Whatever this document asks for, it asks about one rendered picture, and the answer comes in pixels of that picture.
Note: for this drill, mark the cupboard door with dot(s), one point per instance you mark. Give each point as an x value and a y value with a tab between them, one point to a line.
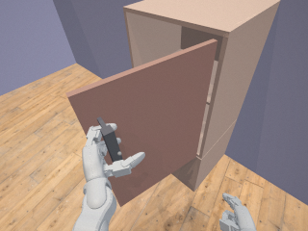
158	109

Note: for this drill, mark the handle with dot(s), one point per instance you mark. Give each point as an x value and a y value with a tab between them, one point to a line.
109	137

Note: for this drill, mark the left robot hand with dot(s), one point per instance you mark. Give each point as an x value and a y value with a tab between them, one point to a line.
93	154

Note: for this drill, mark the right robot hand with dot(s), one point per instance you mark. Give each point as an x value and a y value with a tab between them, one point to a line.
237	221

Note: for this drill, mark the robot left forearm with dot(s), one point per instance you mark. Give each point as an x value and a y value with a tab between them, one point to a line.
98	206

